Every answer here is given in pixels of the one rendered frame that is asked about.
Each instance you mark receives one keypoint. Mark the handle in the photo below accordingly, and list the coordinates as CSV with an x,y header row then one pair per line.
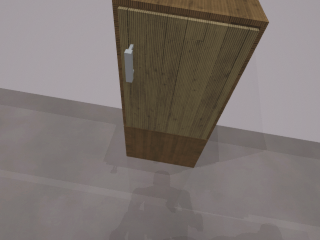
x,y
128,60

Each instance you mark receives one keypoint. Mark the cupboard door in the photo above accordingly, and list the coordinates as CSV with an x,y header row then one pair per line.
x,y
184,69

